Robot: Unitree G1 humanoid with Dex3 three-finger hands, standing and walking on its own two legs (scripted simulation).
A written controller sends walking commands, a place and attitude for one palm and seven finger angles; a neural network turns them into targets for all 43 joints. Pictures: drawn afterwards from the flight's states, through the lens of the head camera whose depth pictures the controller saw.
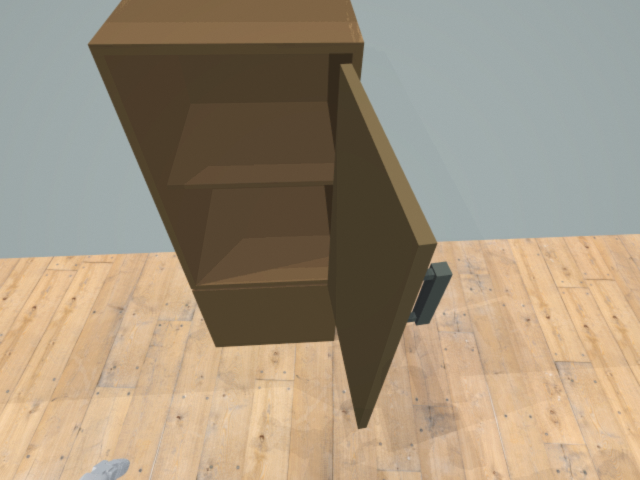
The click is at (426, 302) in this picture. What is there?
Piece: cupboard door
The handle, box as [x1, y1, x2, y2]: [407, 261, 452, 325]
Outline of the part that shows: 446,261 431,263 429,268 427,269 421,290 407,322 414,321 416,325 429,322 452,274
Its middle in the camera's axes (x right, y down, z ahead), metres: +0.12 +0.08 +0.51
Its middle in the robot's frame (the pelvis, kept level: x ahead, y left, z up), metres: +0.34 -0.10 +0.04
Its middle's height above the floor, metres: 0.81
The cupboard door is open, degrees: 96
